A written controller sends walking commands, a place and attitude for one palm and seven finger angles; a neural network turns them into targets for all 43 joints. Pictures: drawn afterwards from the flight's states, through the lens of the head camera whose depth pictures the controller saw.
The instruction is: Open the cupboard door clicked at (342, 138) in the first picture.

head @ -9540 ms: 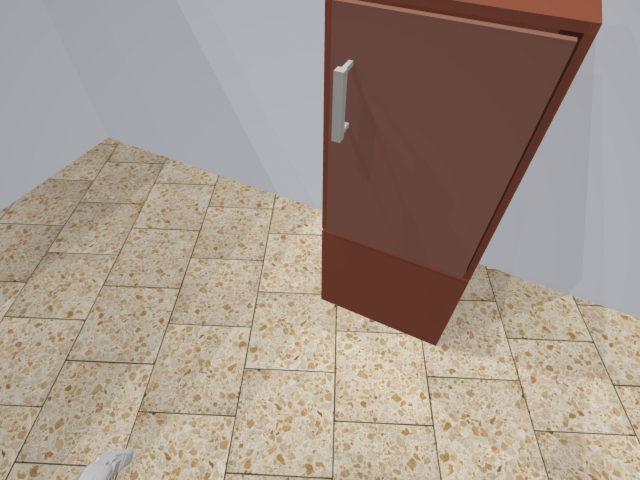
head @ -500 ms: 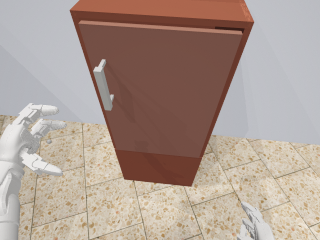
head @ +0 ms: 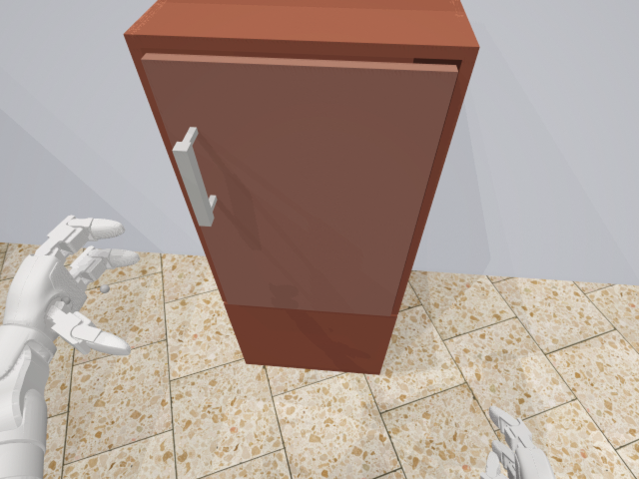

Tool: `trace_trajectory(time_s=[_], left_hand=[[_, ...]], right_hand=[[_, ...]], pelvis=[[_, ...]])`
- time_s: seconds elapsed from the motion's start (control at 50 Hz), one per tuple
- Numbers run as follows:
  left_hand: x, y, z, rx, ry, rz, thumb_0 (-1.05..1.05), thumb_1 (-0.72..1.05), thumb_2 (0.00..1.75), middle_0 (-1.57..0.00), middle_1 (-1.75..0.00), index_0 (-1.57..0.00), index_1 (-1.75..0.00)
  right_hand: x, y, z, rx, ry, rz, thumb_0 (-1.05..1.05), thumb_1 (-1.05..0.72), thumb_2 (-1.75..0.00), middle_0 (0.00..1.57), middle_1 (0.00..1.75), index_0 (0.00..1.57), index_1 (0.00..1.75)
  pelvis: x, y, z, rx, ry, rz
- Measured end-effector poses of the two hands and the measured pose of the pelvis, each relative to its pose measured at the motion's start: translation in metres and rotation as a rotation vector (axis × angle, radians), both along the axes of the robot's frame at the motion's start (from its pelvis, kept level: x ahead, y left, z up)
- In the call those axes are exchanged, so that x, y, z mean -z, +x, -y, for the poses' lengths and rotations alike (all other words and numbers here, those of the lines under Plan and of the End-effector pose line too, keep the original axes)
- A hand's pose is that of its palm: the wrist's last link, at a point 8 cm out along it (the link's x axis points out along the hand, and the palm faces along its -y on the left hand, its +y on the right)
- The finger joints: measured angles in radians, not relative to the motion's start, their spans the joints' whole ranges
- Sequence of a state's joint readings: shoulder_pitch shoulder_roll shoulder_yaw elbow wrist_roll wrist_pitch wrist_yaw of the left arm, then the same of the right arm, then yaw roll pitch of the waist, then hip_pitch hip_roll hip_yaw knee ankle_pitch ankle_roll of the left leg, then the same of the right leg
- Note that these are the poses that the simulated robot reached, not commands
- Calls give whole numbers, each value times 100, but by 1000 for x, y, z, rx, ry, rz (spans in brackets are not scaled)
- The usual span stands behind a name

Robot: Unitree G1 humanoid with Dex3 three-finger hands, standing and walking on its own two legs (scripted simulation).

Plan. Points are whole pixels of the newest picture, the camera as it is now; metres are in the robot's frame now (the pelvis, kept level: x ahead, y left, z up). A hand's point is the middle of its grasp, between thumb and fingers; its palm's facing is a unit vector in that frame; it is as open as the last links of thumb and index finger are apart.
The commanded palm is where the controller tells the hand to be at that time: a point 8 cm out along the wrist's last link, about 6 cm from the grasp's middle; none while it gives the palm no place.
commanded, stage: move the hooked fingers beside the handle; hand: left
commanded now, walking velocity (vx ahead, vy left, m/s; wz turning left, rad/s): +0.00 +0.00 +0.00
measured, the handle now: (199, 179) +0.51 +0.23 +0.08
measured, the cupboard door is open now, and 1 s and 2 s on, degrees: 0 0 0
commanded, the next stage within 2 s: none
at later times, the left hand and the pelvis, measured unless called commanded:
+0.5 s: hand (119, 257) +0.34 +0.27 +0.10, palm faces +0.02 -1.00 -0.02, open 14.0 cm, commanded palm +0.31 +0.33 +0.10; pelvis -0.01 -0.01 +0.00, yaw +0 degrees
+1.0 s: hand (137, 232) +0.39 +0.27 +0.10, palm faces +0.01 -1.00 -0.02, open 14.0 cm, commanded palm +0.36 +0.32 +0.09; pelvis +0.00 +0.01 -0.01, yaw -1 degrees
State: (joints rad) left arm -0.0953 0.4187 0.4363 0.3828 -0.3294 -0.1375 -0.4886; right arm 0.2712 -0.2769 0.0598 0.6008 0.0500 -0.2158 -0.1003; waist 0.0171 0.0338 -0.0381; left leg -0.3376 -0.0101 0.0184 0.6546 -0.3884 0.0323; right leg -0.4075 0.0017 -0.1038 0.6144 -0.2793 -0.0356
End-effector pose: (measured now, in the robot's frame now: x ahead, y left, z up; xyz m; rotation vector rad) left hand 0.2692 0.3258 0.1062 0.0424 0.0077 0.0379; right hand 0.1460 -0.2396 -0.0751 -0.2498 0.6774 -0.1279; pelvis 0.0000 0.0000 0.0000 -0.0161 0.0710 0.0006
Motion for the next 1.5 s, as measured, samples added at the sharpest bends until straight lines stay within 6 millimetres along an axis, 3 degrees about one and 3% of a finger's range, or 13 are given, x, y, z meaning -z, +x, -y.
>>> trace_trajectory(time_s=[0.24,0.52,0.72,0.88,1.18,1.5], left_hand=[[1,2,-4,-32,-13,0,-1,-50,30,-30,-120,-30,-120],[1,49,-2,21,-22,-1,-1,-50,30,-30,-120,-30,-120],[7,66,-7,11,-18,-8,-1,-50,30,-30,-120,-30,-120],[7,82,1,47,-35,-6,-1,-50,30,-30,-120,-30,-120],[7,108,-8,34,-34,-5,-1,-50,30,-30,-120,-30,-120],[13,147,-17,48,-50,-13,-1,-50,30,-30,-120,-30,-120]], right_hand=[[0,1,5,-6,-4,10,1,-90,-89,21,30,20,30],[10,-31,22,53,-39,-88,1,-90,-89,21,30,20,30],[18,-57,22,83,-42,-186,1,-90,-89,21,30,20,30],[21,-58,14,89,-34,-211,1,-90,-89,21,30,20,30],[22,-60,9,98,-37,-260,1,-90,-89,21,30,20,30],[28,-97,16,155,-77,-420,1,-90,-89,21,30,20,30]], pelvis=[[1,-4,6,-5,4,1],[4,-6,5,6,4,-39],[6,-4,0,17,3,-69],[6,-2,-6,13,-1,-79],[8,3,-11,19,-8,-108],[13,2,-15,21,-17,-161]])
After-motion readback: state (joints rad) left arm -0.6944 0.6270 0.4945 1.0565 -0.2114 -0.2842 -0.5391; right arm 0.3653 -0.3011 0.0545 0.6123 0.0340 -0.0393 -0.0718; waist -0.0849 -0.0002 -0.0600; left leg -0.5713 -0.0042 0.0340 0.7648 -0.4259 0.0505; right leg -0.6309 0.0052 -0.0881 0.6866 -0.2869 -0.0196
